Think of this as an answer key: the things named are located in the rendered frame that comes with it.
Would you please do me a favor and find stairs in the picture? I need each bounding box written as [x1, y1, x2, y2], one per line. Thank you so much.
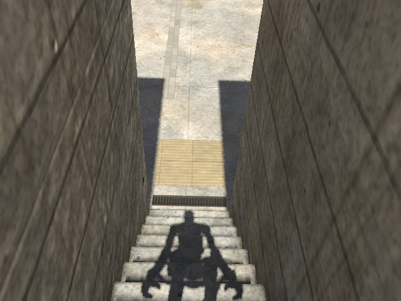
[111, 209, 266, 301]

